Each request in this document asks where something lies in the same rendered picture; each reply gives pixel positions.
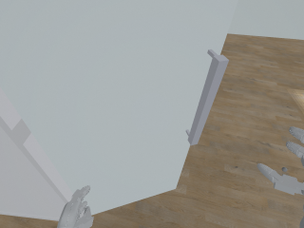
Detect fridge door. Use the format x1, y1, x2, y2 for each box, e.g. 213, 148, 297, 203
0, 0, 238, 216

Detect handle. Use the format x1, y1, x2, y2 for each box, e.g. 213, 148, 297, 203
185, 49, 229, 145

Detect left robot hand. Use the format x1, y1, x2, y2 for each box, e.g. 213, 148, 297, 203
57, 185, 94, 228

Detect right robot hand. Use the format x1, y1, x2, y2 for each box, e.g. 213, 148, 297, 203
256, 126, 304, 196

